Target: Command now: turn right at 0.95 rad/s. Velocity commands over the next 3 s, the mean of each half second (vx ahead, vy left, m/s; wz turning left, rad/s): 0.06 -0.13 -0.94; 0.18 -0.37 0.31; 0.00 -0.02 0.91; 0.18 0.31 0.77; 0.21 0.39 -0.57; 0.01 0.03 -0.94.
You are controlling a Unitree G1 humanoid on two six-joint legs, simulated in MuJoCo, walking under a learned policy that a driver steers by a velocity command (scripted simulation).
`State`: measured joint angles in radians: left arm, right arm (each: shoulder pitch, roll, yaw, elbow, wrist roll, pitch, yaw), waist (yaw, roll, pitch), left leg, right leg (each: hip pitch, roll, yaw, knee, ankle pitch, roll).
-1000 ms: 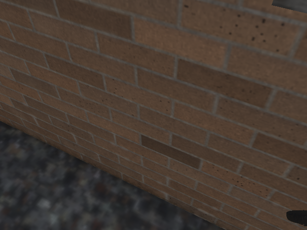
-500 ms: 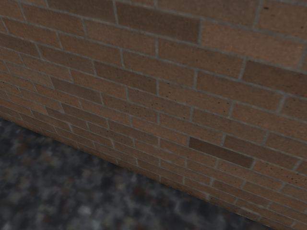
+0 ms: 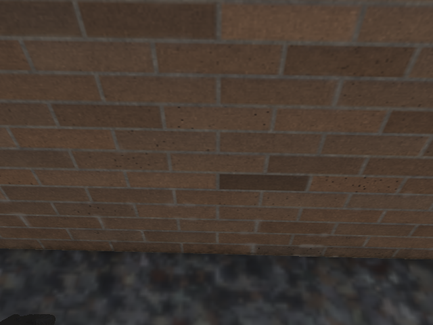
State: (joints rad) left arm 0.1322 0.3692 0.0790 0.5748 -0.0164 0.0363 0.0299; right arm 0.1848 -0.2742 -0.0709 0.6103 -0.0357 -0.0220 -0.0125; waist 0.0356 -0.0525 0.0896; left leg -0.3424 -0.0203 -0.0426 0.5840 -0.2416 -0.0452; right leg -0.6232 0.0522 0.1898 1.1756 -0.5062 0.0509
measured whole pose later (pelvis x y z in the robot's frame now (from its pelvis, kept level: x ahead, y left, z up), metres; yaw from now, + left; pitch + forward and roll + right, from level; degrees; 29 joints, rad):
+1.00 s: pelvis -0.05 -0.26 +0.02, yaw -13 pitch +1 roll -1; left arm 0.28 0.25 0.06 0.61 0.04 0.02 -0.03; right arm 0.24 -0.37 -0.09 0.69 0.00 0.04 -0.10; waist 0.00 0.03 0.09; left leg -0.57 0.02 0.03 1.15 -0.40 -0.06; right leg -0.16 0.04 -0.09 0.42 -0.28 -0.04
